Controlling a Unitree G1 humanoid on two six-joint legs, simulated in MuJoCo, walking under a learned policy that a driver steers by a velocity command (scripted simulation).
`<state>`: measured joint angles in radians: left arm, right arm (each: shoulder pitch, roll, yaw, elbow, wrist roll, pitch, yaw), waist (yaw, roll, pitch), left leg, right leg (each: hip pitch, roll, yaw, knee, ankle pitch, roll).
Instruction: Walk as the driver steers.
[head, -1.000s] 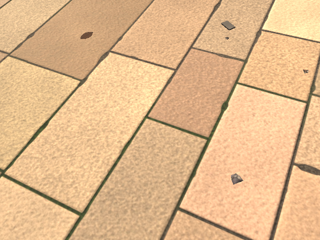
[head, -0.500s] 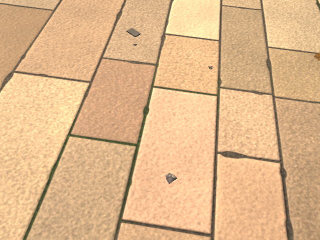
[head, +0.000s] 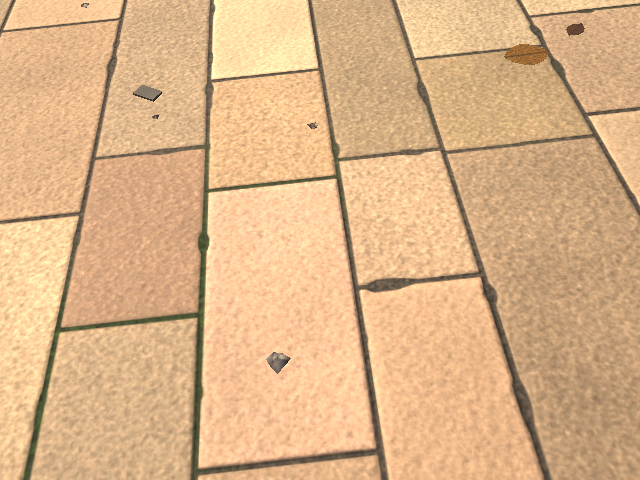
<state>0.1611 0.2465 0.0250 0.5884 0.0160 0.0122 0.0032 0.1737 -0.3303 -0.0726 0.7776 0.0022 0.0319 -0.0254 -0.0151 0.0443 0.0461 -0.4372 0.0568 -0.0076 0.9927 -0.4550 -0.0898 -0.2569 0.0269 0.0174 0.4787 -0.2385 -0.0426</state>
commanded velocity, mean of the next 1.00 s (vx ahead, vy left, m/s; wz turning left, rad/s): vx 0.32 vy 0.00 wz -0.04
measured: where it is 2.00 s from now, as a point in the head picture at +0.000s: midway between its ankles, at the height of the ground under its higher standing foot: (361, 293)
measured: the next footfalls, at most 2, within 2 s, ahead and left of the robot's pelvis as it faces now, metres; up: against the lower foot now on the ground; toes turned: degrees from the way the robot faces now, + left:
left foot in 0.18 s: +0.03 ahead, +0.14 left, +0.00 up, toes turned +0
right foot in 0.52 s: +0.16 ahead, -0.14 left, +0.00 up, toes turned -1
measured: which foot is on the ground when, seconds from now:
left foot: up 0.00-0.16, down 0.18-0.52, up 0.54-0.98, down 1.00-1.00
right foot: down 0.00-0.24, up 0.26-0.50, down 0.52-1.00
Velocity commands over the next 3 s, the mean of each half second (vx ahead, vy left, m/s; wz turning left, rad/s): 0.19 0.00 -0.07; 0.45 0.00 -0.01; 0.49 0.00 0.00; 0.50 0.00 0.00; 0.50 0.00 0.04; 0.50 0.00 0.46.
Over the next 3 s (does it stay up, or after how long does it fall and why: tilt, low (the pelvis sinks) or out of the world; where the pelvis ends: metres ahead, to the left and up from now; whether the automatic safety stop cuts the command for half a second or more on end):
stays up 1.40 -0.02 0.00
